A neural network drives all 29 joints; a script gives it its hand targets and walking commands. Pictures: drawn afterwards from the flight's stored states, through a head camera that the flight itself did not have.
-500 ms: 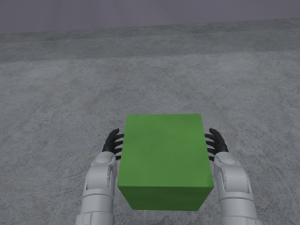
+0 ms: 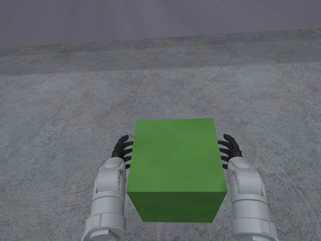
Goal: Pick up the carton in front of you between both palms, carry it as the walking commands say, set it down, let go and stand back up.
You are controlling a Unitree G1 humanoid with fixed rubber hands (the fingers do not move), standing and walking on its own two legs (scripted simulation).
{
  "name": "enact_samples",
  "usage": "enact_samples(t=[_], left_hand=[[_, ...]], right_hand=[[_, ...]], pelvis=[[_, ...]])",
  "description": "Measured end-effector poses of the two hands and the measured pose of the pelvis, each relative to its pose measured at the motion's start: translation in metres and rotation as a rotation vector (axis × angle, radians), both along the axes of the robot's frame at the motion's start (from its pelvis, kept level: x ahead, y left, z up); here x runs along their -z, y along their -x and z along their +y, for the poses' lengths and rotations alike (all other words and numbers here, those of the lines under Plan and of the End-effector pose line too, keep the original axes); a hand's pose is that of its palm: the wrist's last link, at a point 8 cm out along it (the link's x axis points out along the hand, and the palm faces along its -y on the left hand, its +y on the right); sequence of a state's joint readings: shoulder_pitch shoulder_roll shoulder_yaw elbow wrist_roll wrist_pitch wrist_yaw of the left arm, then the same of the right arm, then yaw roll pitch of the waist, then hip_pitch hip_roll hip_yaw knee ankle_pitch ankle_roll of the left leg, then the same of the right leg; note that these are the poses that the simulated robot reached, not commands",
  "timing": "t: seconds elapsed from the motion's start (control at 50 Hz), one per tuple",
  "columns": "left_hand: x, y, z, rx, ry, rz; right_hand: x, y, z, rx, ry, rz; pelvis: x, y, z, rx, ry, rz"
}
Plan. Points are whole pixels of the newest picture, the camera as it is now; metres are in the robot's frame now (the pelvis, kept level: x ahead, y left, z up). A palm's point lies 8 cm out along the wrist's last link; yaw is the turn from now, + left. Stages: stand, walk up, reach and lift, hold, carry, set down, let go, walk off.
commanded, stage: set down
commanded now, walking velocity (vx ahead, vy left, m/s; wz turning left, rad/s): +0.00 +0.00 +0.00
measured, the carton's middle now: (175, 173) +0.31 +0.00 -0.03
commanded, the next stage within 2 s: none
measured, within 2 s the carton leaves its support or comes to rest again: neither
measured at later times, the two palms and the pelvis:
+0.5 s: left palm (132, 179) +0.35 +0.16 -0.14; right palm (218, 183) +0.34 -0.14 -0.15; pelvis -0.03 +0.02 -0.07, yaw -2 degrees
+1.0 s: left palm (139, 185) +0.40 +0.16 -0.28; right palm (211, 187) +0.40 -0.14 -0.29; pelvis -0.04 +0.04 -0.20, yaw -1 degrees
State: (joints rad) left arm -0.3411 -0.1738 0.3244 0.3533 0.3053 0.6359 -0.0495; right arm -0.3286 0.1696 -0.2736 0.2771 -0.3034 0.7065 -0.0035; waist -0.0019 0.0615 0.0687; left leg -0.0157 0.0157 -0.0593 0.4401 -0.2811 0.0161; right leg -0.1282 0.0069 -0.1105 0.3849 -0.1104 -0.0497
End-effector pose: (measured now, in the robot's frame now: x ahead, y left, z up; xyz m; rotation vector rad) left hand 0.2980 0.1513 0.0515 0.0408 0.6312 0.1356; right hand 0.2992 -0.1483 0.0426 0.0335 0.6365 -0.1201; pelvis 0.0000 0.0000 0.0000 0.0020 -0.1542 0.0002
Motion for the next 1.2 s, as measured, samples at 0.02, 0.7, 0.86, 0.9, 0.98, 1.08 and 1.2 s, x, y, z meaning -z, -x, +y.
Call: enact_samples(t=[0.02, 0.7, 0.86, 0.9, 0.98, 1.08, 1.2], left_hand=[[0.001, -0.002, 0.0, -0.005, 0.006, 0.001], [0.24, -0.084, 0.013, -0.017, 0.056, -0.028], [0.284, -0.096, 0.01, -0.027, 0.058, 0.014], [0.297, -0.099, 0.011, -0.028, 0.055, 0.018], [0.324, -0.105, 0.012, -0.037, 0.049, 0.018], [0.359, -0.111, 0.015, -0.051, 0.048, 0.015], [0.398, -0.116, 0.022, -0.075, 0.043, 0.02]], right_hand=[[0.0, -0.003, 0.0, 0.004, -0.009, 0.001], [0.245, -0.073, 0.013, 0.036, -0.005, -0.028], [0.287, -0.088, 0.011, 0.025, 0.0, 0.016], [0.3, -0.092, 0.011, 0.019, 0.001, 0.021], [0.328, -0.101, 0.012, 0.005, 0.004, 0.021], [0.363, -0.112, 0.015, -0.011, 0.007, 0.019], [0.402, -0.124, 0.023, -0.034, 0.003, 0.026]], pelvis=[[0.0, 0.0, -0.001, 0.001, 0.0, 0.001], [0.132, 0.035, 0.035, 0.035, -0.03, 0.728], [0.168, 0.037, 0.041, 0.038, -0.046, 0.822], [0.178, 0.039, 0.04, 0.036, -0.05, 0.847], [0.199, 0.042, 0.039, 0.029, -0.055, 0.894], [0.226, 0.047, 0.033, 0.01, -0.054, 0.939], [0.257, 0.053, 0.025, -0.005, -0.053, 0.974]])
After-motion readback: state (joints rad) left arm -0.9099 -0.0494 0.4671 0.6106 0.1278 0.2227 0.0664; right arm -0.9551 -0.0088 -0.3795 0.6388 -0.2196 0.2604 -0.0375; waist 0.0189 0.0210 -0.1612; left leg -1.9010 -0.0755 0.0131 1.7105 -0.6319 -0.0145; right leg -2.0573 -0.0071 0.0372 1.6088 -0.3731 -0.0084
